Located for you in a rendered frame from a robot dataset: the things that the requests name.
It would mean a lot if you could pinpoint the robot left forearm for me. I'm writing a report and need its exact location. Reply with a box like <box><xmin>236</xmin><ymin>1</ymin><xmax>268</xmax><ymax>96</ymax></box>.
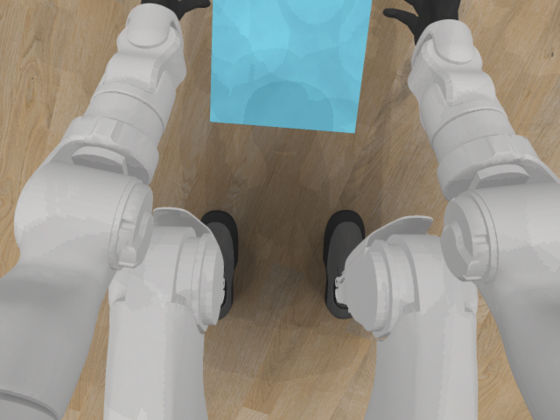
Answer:
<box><xmin>14</xmin><ymin>3</ymin><xmax>186</xmax><ymax>247</ymax></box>

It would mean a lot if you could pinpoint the robot right forearm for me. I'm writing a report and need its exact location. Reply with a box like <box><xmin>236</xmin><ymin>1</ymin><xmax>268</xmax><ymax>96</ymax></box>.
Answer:
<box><xmin>408</xmin><ymin>19</ymin><xmax>560</xmax><ymax>202</ymax></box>

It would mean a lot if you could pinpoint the left robot hand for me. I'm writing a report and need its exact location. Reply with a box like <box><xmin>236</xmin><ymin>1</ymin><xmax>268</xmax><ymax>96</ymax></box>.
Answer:
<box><xmin>141</xmin><ymin>0</ymin><xmax>211</xmax><ymax>21</ymax></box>

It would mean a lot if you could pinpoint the right robot upper arm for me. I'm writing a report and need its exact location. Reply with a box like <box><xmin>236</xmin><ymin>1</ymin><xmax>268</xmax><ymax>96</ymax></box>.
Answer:
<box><xmin>440</xmin><ymin>181</ymin><xmax>560</xmax><ymax>420</ymax></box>

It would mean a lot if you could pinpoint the right robot hand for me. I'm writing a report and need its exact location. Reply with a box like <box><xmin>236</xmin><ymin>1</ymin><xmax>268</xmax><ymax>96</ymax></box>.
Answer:
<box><xmin>383</xmin><ymin>0</ymin><xmax>461</xmax><ymax>45</ymax></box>

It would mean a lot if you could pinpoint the left robot thigh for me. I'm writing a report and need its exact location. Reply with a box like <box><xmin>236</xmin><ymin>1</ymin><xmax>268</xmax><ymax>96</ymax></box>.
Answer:
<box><xmin>103</xmin><ymin>226</ymin><xmax>224</xmax><ymax>420</ymax></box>

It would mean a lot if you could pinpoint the left robot foot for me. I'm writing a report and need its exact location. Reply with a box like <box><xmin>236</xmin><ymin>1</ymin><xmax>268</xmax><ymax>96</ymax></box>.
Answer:
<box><xmin>200</xmin><ymin>210</ymin><xmax>238</xmax><ymax>320</ymax></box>

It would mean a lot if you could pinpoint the left robot upper arm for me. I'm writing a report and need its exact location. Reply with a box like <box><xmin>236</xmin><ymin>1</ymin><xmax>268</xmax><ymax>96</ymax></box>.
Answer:
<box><xmin>0</xmin><ymin>161</ymin><xmax>154</xmax><ymax>420</ymax></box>

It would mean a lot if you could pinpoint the carton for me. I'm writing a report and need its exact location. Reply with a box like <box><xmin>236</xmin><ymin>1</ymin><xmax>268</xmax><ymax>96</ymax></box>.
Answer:
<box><xmin>210</xmin><ymin>0</ymin><xmax>372</xmax><ymax>133</ymax></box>

